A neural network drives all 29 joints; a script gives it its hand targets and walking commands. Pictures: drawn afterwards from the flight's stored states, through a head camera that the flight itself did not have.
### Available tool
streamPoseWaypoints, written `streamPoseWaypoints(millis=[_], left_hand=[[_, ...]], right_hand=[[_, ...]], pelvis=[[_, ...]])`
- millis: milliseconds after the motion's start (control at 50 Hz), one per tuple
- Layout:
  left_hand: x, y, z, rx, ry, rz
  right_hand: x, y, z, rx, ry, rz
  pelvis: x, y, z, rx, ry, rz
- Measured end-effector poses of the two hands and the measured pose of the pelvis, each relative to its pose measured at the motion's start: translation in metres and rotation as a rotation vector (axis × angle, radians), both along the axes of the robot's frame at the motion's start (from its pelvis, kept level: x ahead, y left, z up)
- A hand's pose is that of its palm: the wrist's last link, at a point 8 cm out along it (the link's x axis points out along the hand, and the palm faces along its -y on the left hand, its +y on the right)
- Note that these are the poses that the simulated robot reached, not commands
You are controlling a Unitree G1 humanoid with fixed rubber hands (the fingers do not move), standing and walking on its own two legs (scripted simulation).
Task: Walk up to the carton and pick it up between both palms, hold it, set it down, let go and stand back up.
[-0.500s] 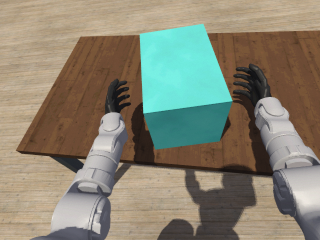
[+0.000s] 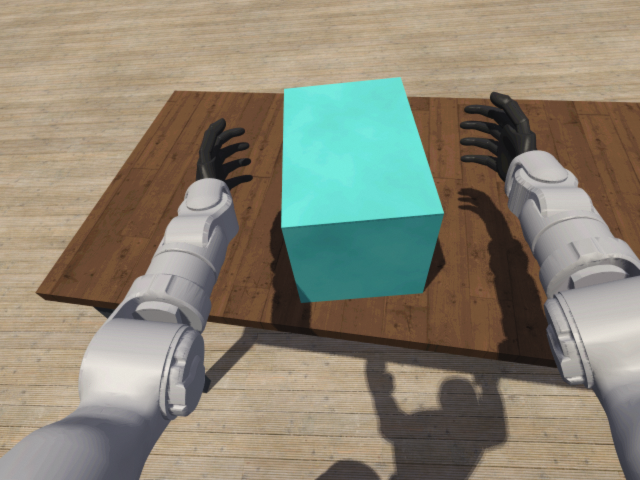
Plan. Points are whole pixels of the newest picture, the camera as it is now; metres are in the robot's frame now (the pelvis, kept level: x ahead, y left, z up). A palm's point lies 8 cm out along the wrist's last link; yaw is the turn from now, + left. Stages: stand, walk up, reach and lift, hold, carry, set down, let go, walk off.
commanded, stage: set down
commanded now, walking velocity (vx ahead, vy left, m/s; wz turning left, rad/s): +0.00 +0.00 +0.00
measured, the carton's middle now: (351, 188) +0.56 +0.06 +0.02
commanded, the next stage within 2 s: none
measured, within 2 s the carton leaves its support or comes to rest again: neither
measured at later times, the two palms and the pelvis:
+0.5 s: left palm (213, 218) +0.39 +0.21 +0.12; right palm (545, 210) +0.45 -0.18 +0.11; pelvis -0.01 +0.03 +0.01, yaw -1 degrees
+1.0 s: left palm (209, 290) +0.32 +0.20 +0.08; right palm (567, 302) +0.36 -0.20 +0.07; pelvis -0.01 +0.01 +0.01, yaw -1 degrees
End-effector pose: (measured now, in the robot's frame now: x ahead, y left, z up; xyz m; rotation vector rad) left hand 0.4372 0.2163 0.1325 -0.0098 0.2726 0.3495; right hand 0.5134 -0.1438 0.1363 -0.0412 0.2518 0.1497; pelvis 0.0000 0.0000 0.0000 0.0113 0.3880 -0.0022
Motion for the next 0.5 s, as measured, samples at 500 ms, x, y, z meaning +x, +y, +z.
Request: streamPoseWaypoints(millis=[500], left_hand=[[-0.044,-0.01,-0.015,-0.006,0.034,-0.051]], right_hand=[[-0.062,-0.033,-0.023,-0.016,0.036,-0.03]], pelvis=[[-0.005,0.035,0.012,-0.016,-0.14,-0.015]])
